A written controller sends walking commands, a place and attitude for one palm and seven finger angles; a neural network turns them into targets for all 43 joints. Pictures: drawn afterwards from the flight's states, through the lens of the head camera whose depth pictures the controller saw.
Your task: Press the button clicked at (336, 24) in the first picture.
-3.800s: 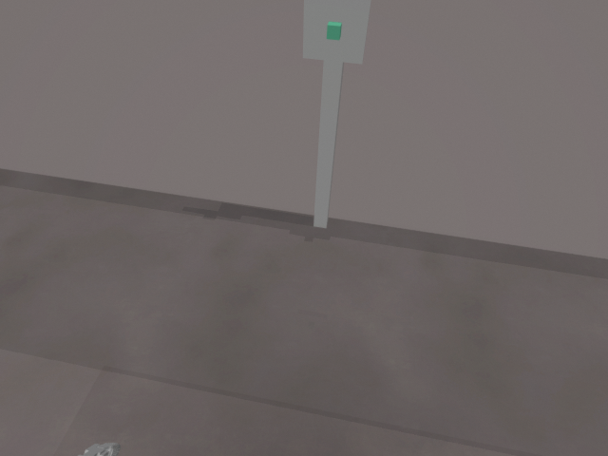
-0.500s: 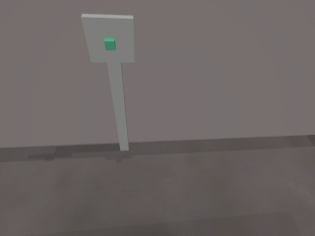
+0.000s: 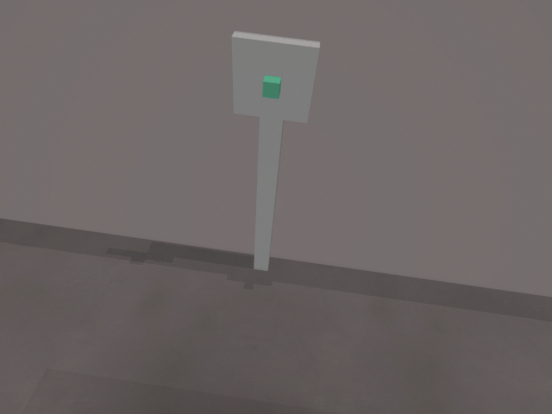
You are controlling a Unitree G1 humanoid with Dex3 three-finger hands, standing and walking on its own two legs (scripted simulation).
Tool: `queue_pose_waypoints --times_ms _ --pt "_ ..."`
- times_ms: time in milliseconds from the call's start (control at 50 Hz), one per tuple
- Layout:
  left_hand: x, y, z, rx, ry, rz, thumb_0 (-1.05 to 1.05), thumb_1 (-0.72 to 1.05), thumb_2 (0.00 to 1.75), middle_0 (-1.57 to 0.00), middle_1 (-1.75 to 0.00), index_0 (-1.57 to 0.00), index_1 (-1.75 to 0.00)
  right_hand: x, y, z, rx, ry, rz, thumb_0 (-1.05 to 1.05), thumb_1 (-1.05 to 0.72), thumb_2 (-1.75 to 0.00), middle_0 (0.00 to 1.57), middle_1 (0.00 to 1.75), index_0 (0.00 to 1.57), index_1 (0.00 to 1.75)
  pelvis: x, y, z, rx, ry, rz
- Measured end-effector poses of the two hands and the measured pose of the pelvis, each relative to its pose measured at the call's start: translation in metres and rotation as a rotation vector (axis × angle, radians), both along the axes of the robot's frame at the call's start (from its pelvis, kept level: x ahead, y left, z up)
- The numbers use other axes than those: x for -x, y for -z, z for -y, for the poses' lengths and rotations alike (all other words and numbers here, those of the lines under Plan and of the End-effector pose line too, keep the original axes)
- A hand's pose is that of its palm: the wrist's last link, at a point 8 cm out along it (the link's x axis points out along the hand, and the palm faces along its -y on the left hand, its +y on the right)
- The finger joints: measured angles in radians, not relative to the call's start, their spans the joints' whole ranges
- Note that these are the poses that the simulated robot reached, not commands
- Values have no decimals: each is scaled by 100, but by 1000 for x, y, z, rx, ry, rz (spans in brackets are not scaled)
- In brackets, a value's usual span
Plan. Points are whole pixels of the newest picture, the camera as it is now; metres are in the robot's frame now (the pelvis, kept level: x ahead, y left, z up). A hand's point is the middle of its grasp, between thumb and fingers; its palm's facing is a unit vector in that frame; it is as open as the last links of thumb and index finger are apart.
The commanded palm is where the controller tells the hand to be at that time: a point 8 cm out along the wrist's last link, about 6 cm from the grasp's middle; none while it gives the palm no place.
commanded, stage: take the last steps up to it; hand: left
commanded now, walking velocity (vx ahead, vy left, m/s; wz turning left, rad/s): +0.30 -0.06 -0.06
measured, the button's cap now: (272, 86) +0.73 +0.10 +0.10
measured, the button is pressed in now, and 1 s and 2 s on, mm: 0 0 0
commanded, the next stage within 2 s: come to a stop and stand still in 0.46 s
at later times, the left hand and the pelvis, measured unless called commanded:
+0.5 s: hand (206, 330) +0.28 +0.16 -0.17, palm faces -0.10 -0.98 -0.19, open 7.4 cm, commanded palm none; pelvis +0.16 -0.01 -0.01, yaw -3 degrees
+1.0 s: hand (190, 337) +0.27 +0.19 -0.19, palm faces +0.04 -0.98 -0.20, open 7.3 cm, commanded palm none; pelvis +0.22 +0.00 +0.00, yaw -2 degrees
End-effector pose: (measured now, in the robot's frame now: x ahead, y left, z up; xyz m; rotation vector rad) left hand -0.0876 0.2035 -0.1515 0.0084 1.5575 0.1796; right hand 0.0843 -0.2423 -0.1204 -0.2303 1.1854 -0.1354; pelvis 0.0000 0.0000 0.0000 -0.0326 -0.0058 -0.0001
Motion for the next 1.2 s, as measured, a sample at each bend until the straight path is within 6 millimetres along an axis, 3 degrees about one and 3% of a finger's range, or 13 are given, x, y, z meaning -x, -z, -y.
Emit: queue_pose_waypoints --times_ms 60,140,280,400,500,560,660,760,880,940,1040,1120,1200 --pt "1 6 -8 31 6 -68 0 91 90 -20 -30 -20 -30 -10 0 -19 0 11 30 0 -91 -90 20 30 20 30 -13 3 -12 -7 19 8" --pt "-40 -1 -24 31 48 -45 1 91 90 -20 -30 -20 -30 6 -5 -30 11 97 -1 -1 -94 -90 20 30 20 30 -32 -6 -21 -4 28 8" --pt "-161 -6 -46 -25 108 144 1 91 90 -20 -30 -19 -30 56 -4 -38 -1 180 -216 -1 -94 -90 20 30 20 30 -73 -12 -23 -16 37 2" --pt "-276 -11 -36 -56 195 278 0 91 90 -19 -30 -19 -30 83 2 -52 -68 261 -388 0 -92 -90 20 30 20 30 -113 -6 -9 -27 45 2" --pt "-368 -10 -6 -74 269 387 0 91 90 -19 -30 -19 -30 79 16 -50 -129 320 -494 0 -91 -90 20 30 20 30 -157 9 14 -30 53 3" --pt "-398 -7 11 -84 261 450 0 91 90 -19 -30 -19 -30 54 27 -37 -147 319 -513 0 -91 -90 20 30 20 30 -178 17 28 -24 42 9" --pt "-396 -12 27 -76 213 402 0 91 90 -20 -30 -20 -30 -38 31 -6 -107 250 -358 1 -91 -90 20 30 20 30 -203 6 35 -14 30 10" --pt "-394 -14 13 -110 164 361 -2 95 90 -20 -30 -20 -30 -134 29 10 -63 171 -174 1 -92 -90 20 30 20 30 -218 3 31 -8 25 6" --pt "-377 6 -14 -96 118 292 -1 93 90 -20 -30 -20 -30 -204 18 18 19 114 -37 1 -95 -90 20 30 20 30 -228 12 12 8 24 28" --pt "-366 11 -26 -92 103 246 -1 92 90 -20 -30 -20 -30 -219 8 11 37 85 9 1 -94 -90 20 30 20 30 -229 10 6 -4 37 31" --pt "-345 3 -38 -97 103 196 0 92 90 -20 -30 -20 -30 -226 -6 -3 34 62 38 0 -92 -90 20 30 20 30 -222 0 2 1 45 13" --pt "-325 -3 -41 -105 107 162 0 91 90 -20 -30 -20 -30 -218 -8 -10 7 73 50 0 -92 -90 20 30 20 30 -214 -5 4 0 53 0" --pt "-307 -10 -36 -111 124 138 0 91 90 -20 -30 -20 -30 -195 -3 -9 -30 100 33 0 -91 -90 20 30 20 30 -203 -7 10 -2 58 -2"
